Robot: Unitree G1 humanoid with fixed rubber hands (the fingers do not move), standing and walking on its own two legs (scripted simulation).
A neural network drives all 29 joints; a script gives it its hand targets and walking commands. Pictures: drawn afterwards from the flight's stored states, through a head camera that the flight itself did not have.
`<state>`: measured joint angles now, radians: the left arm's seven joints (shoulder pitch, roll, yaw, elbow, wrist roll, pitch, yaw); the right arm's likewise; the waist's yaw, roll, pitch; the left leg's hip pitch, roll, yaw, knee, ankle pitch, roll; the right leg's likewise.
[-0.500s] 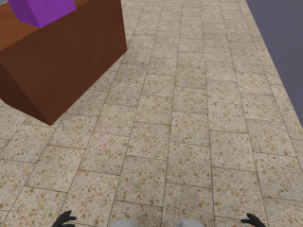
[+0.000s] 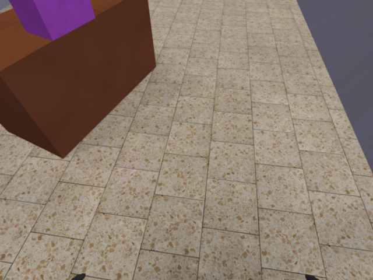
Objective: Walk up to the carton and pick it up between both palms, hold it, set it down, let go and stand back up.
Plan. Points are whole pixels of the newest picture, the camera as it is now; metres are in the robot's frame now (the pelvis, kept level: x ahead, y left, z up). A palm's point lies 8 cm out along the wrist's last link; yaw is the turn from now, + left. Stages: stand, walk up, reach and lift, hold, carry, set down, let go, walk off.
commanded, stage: walk up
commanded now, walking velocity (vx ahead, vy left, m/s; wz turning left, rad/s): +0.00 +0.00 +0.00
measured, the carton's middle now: out of the picture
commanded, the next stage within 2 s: none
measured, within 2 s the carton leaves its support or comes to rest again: neither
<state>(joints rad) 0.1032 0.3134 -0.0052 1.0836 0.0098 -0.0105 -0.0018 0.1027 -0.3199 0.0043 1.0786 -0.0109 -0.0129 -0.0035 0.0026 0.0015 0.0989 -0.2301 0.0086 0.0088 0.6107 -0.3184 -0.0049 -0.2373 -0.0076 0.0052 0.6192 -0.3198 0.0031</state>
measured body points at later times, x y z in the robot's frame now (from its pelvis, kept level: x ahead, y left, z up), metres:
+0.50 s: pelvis +0.07 +0.07 -0.03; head +0.03 +0.12 +0.42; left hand +0.04 +0.43 -0.16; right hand +0.23 -0.24 -0.09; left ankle +0.09 +0.19 -0.73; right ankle +0.02 -0.10 -0.70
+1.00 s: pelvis +0.30 +0.11 -0.03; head +0.34 +0.12 +0.42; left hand +0.26 +0.45 -0.12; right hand +0.49 -0.16 -0.14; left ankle +0.10 +0.19 -0.70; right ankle +0.46 +0.04 -0.73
